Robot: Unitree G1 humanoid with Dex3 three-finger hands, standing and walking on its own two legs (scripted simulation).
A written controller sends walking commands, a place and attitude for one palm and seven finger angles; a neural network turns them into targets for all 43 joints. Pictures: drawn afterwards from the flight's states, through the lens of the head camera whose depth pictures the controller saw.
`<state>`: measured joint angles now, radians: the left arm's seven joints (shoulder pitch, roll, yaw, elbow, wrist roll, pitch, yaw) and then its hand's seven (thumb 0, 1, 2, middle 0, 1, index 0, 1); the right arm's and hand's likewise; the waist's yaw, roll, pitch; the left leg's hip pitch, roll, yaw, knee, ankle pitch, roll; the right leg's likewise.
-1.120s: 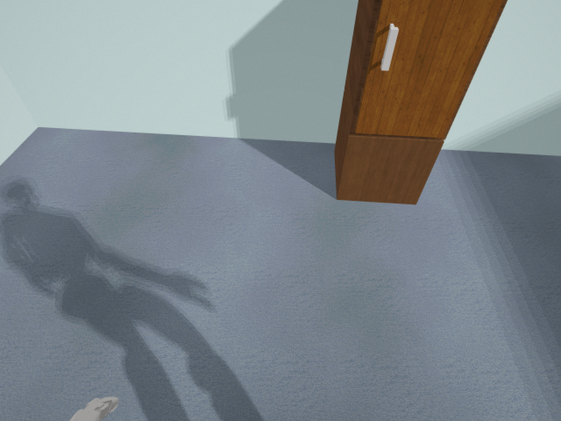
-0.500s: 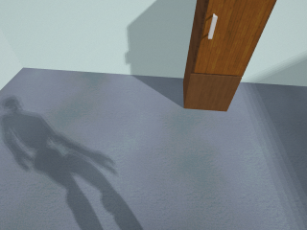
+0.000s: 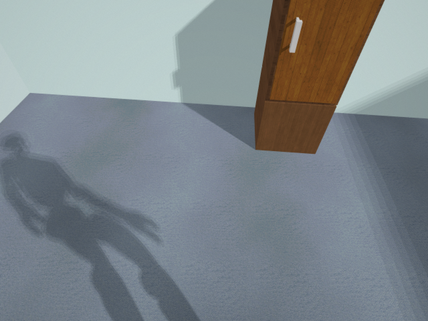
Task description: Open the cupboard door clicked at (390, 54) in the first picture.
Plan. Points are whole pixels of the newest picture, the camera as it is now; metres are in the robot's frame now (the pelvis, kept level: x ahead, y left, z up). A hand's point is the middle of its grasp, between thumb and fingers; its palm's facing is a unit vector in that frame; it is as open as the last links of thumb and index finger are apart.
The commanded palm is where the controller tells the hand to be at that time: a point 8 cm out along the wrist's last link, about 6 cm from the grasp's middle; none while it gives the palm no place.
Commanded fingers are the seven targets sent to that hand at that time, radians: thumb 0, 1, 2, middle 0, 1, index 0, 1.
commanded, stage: look at it before walking up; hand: left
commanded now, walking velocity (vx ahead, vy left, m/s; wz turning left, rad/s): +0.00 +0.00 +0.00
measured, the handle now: (294, 34) +1.24 -0.29 +0.01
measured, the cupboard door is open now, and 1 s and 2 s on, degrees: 0 0 0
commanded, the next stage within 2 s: walk to a spot facing it in 0.32 s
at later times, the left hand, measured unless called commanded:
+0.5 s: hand out of the picture +0.09 +0.25 -0.15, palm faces -0.04 -0.94 -0.34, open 7.4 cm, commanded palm none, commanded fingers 0.00 0.90 0.90 -0.20 -0.30 -0.20 -0.30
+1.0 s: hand out of the picture +0.05 +0.16 -0.17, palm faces -0.21 -0.94 -0.26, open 7.4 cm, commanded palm none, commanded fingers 0.00 0.90 0.90 -0.20 -0.30 -0.20 -0.30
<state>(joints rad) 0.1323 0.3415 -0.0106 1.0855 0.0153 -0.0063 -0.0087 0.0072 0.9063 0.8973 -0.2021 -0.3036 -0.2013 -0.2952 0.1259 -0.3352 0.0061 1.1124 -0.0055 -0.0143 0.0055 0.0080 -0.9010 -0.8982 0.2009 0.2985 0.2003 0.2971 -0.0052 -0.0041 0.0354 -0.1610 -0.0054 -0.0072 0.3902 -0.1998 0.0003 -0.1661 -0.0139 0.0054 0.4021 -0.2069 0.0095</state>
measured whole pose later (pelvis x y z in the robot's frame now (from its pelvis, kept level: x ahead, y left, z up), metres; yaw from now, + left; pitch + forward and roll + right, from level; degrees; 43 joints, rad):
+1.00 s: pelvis -0.03 -0.03 -0.01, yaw -15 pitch +0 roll +2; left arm 0.27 0.20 0.04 0.93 0.02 0.04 -0.01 0.01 0.91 0.90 -0.20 -0.30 -0.20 -0.30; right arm 0.13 -0.24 -0.05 0.97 -0.01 0.06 -0.01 0.01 -0.90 -0.90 0.20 0.30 0.20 0.30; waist 0.03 0.02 0.10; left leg -0.48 0.05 0.02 1.12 -0.40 -0.05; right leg -0.32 0.05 0.03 0.59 -0.27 -0.07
